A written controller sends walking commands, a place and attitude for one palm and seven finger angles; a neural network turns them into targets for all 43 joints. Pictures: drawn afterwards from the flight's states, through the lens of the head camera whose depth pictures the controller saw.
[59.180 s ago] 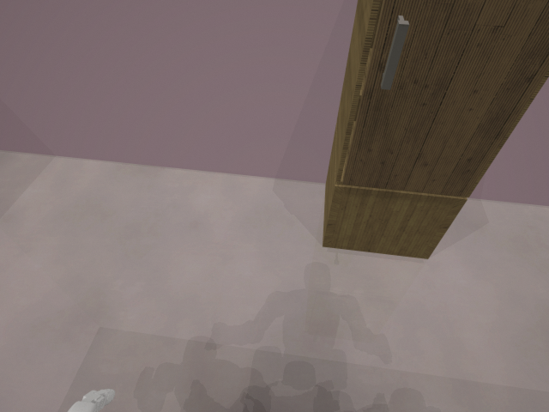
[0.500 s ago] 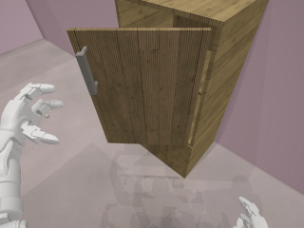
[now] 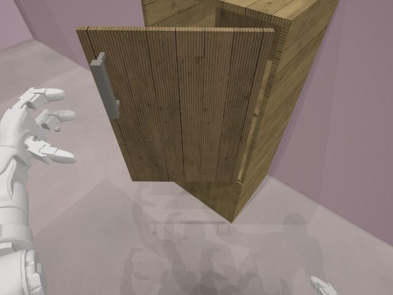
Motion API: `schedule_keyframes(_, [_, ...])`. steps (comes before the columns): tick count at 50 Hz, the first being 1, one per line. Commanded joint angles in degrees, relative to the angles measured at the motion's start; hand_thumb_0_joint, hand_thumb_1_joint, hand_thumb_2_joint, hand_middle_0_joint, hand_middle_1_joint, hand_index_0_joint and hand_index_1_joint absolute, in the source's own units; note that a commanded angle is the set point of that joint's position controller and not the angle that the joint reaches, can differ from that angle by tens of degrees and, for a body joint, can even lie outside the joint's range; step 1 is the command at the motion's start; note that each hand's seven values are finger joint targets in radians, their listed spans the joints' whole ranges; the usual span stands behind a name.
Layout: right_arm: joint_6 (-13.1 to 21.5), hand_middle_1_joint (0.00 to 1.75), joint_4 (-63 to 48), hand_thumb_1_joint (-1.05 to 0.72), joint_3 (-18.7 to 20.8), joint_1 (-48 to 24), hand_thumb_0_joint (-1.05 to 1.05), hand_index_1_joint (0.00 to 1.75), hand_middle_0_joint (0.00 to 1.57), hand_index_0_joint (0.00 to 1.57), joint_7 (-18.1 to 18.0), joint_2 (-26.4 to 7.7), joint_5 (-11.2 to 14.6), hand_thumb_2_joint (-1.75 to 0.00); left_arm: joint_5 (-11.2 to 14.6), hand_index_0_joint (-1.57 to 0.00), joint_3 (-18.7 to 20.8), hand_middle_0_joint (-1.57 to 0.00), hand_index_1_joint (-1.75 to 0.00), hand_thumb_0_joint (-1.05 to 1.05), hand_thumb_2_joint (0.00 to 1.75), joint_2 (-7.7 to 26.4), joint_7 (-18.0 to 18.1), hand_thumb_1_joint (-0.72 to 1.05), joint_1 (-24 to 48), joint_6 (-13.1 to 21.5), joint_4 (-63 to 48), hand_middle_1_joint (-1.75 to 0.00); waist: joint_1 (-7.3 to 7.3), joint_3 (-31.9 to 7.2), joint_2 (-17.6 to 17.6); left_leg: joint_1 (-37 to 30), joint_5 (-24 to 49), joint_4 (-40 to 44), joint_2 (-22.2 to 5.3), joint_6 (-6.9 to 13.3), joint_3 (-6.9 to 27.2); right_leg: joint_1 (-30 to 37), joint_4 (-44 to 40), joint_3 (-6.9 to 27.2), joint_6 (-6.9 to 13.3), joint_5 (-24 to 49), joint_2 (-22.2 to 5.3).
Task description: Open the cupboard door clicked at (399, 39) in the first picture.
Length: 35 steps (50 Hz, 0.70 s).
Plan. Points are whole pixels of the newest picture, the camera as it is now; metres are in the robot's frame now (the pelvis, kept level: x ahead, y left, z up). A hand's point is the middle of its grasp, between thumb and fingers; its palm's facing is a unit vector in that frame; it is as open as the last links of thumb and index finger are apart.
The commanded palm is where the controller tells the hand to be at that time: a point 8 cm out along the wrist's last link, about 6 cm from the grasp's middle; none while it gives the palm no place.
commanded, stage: move the hooked fingers beside the handle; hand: left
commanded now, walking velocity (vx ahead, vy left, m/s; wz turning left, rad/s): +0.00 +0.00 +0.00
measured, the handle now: (108, 87) +0.55 +0.23 +0.13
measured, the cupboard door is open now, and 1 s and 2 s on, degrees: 38 38 38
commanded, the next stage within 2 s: slide the fingers in behind the handle in 1.88 s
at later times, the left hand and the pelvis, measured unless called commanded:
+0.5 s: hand (66, 108) +0.44 +0.28 +0.15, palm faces +0.06 -1.00 -0.02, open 14.0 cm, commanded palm +0.42 +0.34 +0.14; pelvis +0.00 +0.00 -0.01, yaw +0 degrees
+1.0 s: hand (77, 97) +0.49 +0.28 +0.14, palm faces +0.02 -1.00 +0.00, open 14.0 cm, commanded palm +0.46 +0.34 +0.13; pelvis +0.02 +0.00 -0.01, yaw -2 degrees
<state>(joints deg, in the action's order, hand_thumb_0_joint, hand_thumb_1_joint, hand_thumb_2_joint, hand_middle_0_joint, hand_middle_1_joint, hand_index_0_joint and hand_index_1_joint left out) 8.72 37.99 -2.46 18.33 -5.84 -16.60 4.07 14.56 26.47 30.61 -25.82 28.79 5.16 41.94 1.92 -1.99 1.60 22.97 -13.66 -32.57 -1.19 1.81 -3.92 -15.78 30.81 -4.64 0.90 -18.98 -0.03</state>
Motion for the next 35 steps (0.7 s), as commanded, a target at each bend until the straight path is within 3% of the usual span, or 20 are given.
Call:
schedule_keyframes(1, [1.79, 0.30, -6.18, -0.90, 3.54, 0.16, 0.00, 0.30, 0.20, 0.20, -0.95, -9.38, -0.16, -0.90, 0.43, -0.30, 1.37, -0.30, -1.20, 0.00, 0.30, 17.93, 0.05, -0.50, 26.24, 4.03, -8.01, -1.20, 0.99, -14.19, 4.44, -17.03, 11.05, 2.02, 0.14, 0.77, 5.86, -6.91, -3.96, 2.23, 0.54, 13.97, 0.80])
schedule_keyframes(3, [1.50, 0.30, -6.34, -0.90, 3.49, 0.17, 0.00, 0.30, 0.20, 0.20, -0.77, -9.40, -0.25, -0.90, -0.38, -0.30, -0.24, -0.30, -1.20, 0.00, 0.30, 16.95, 0.28, -0.50, 28.66, 3.82, -6.53, -1.20, 1.28, -13.85, 5.75, -16.98, 10.03, 2.23, 0.23, 0.60, 6.51, -8.54, -3.89, 2.08, 0.54, 12.57, 0.89])
schedule_keyframes(6, [0.44, 0.30, -5.72, -0.90, 3.66, 1.82, 0.00, 0.30, 0.20, 0.20, -0.81, -10.10, -0.46, -0.90, -0.64, -0.30, 1.95, -0.30, -1.20, 0.00, 0.30, 20.32, 0.88, -0.50, 30.32, 4.60, -2.92, -1.20, 1.48, -14.67, 1.62, -15.80, 9.93, 1.83, -0.13, 0.74, 6.79, -8.33, -3.70, 1.98, 0.55, 12.19, 0.95])
schedule_keyframes(8, [0.35, 0.30, -5.91, -0.90, 3.82, 2.12, 0.00, 0.30, 0.20, 0.20, -0.67, -10.11, -0.68, -0.90, -0.79, -0.30, 1.80, -0.30, -1.20, 0.00, 0.30, 19.99, 1.10, -0.50, 33.25, 6.04, -3.78, -1.20, 1.57, -17.70, 2.63, -17.70, 11.57, 1.58, -0.12, 0.49, 7.33, -8.39, -3.00, 1.92, 0.53, 12.96, 1.16])
schedule_keyframes(9, [0.31, 0.30, -5.97, -0.90, 3.83, 2.07, 0.00, 0.30, 0.20, 0.20, -0.53, -10.05, -0.76, -0.90, -0.94, -0.30, 1.34, -0.30, -1.20, 0.00, 0.30, 19.46, 1.18, -0.50, 33.57, 6.72, -4.17, -1.20, 1.36, -18.63, 5.01, -18.91, 12.51, 1.37, -0.16, 0.28, 7.41, -8.72, -2.80, 2.04, 0.66, 13.16, 1.14])
schedule_keyframes(11, [-0.30, 0.30, -5.73, -0.90, 4.00, 3.12, 0.00, 0.30, 0.20, 0.20, -0.41, -10.34, -1.00, -0.90, -1.13, -0.30, 2.89, -0.30, -1.20, 0.00, 0.30, 21.52, 1.62, -0.50, 33.10, 7.81, -3.59, -1.20, 1.21, -20.41, 3.91, -19.42, 14.19, 0.78, -0.47, 0.30, 7.48, -8.20, -2.49, 1.95, 0.72, 13.81, 1.21])
schedule_keyframes(12, [-0.52, 0.30, -5.52, -0.90, 3.76, 2.94, 0.00, 0.30, 0.20, 0.20, -0.32, -10.24, -0.97, -0.90, -1.34, -0.30, 2.33, -0.30, -1.20, 0.00, 0.30, 21.03, 1.56, -0.50, 33.94, 7.91, -1.91, -1.20, 1.60, -19.40, 4.90, -18.82, 13.60, 0.82, -0.30, 0.37, 7.33, -8.82, -2.52, 2.16, 0.59, 13.89, 1.34])
schedule_keyframes(16, [-2.03, 0.30, -4.56, -0.90, 3.72, 4.58, 0.00, 0.30, 0.20, 0.20, -0.49, -10.84, -0.83, -0.90, -2.03, -0.30, 3.91, -0.30, -1.20, 0.00, 0.30, 24.67, 0.80, -0.50, 36.26, 7.47, 6.56, -1.20, 2.33, -14.97, 1.60, -12.53, 10.70, 0.43, -0.02, 0.93, 6.22, -8.70, -2.51, 2.33, 0.40, 13.41, 1.06])
schedule_keyframes(19, [-2.50, 0.30, -5.00, -0.90, 3.82, 5.21, 0.00, 0.30, 0.20, 0.20, -0.26, -10.95, -0.99, -0.90, -3.19, -0.30, 2.57, -0.30, -1.20, 0.00, 0.30, 24.86, -0.19, -0.50, 38.97, 7.91, 6.84, -1.20, 2.74, -17.14, 5.63, -13.92, 11.58, -0.39, 0.22, 0.87, 6.05, -10.36, -1.98, 2.75, 0.22, 14.02, 1.16])
schedule_keyframes(22, [-3.22, 0.30, -4.75, -0.90, 4.02, 6.33, 0.00, 0.30, 0.20, 0.20, -0.15, -11.14, -1.25, -0.90, -3.20, -0.30, 2.90, -0.30, -1.20, 0.00, 0.30, 25.65, -0.74, -0.50, 40.43, 9.76, 6.41, -1.20, 3.24, -20.43, 5.18, -15.65, 14.01, -1.48, -0.09, 0.88, 6.36, -10.58, -1.30, 2.80, 0.23, 15.43, 1.63])
schedule_keyframes(26, [-4.23, 0.30, -3.59, -0.90, 4.09, 7.84, 0.00, 0.30, 0.20, 0.20, -0.50, -11.71, -1.16, -0.90, -2.43, -0.30, 3.28, -0.30, -1.20, 0.00, 0.30, 27.01, -1.91, -0.50, 43.61, 10.36, 11.66, -1.20, 4.72, -18.41, 2.18, -12.49, 11.47, -2.13, -0.25, 1.26, 6.24, -12.13, -1.41, 2.84, 0.06, 13.54, 1.67])
schedule_keyframes(28, [-4.57, 0.30, -2.99, -0.90, 4.04, 8.48, 0.00, 0.30, 0.20, 0.20, -0.60, -12.11, -1.15, -0.90, -3.08, -0.30, 3.14, -0.30, -1.20, 0.00, 0.30, 28.12, -2.41, -0.50, 45.77, 9.48, 14.46, -1.20, 5.36, -17.46, 2.72, -10.98, 9.93, -2.36, -0.02, 1.35, 6.23, -13.52, -1.36, 3.12, -0.24, 12.78, 1.70])
schedule_keyframes(29, [-4.69, 0.30, -2.99, -0.90, 4.02, 8.77, 0.00, 0.30, 0.20, 0.20, -0.52, -12.11, -1.18, -0.90, -3.57, -0.30, 2.55, -0.30, -1.20, 0.00, 0.30, 28.20, -2.56, -0.50, 46.54, 9.30, 14.61, -1.20, 5.27, -18.09, 5.01, -11.12, 10.34, -2.54, 0.07, 1.24, 6.21, -14.02, -1.12, 3.16, -0.20, 12.70, 1.59])
schedule_keyframes(32, [-5.70, 0.30, -3.05, -0.90, 4.03, 10.20, 0.00, 0.30, 0.20, 0.20, -0.50, -12.38, -1.41, -0.90, -5.02, -0.30, 4.06, -0.30, -1.20, 0.00, 0.30, 31.70, -2.41, -0.50, 47.05, 9.07, 15.70, -1.20, 5.23, -20.93, 5.45, -11.27, 12.84, -3.63, 0.05, 1.34, 6.17, -13.72, -0.29, 3.36, -0.31, 14.66, 1.73])
schedule_keyframes(35, [-6.31, 0.30, -3.03, -0.90, 4.03, 11.03, 0.00, 0.30, 0.20, 0.20, -0.32, -12.26, -1.58, -0.90, -5.66, -0.30, 3.33, -0.30, -1.20, 0.00, 0.30, 31.93, -2.21, -0.50, 50.21, 9.64, 16.06, -1.20, 6.20, -21.45, 6.06, -10.96, 12.74, -4.48, -0.14, 1.32, 6.30, -15.22, 0.06, 3.35, -0.49, 14.10, 1.91])
